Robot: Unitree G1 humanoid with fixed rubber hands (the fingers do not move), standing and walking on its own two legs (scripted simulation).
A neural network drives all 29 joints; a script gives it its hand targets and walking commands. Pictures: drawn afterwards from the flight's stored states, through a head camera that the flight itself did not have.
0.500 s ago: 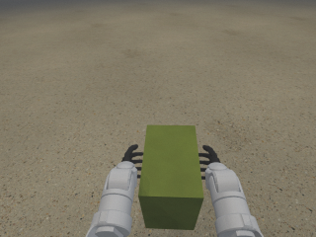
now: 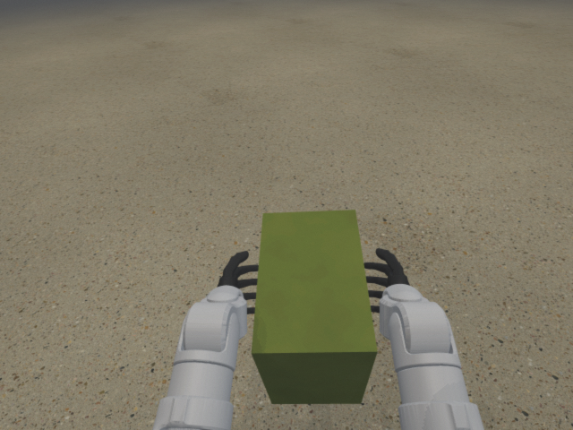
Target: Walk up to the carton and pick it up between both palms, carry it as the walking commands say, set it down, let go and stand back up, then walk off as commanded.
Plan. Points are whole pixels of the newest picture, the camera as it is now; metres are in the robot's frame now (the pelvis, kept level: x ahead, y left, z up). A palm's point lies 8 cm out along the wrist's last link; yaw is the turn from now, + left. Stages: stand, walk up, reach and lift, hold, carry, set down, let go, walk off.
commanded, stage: carry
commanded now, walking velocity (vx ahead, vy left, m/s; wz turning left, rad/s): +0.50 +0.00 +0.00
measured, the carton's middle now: (312, 309) +0.33 +0.00 +0.01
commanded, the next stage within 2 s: none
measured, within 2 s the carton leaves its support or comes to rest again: neither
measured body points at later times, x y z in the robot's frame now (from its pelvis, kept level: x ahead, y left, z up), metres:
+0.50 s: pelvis +0.19 -0.02 +0.02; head +0.18 -0.02 +0.47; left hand +0.48 +0.08 +0.09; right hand +0.47 -0.16 +0.10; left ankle +0.17 +0.09 -0.68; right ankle +0.13 -0.10 -0.73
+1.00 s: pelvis +0.48 -0.03 +0.02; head +0.51 -0.02 +0.47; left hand +0.78 +0.06 +0.08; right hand +0.76 -0.18 +0.09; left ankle +0.39 +0.08 -0.73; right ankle +0.60 -0.14 -0.70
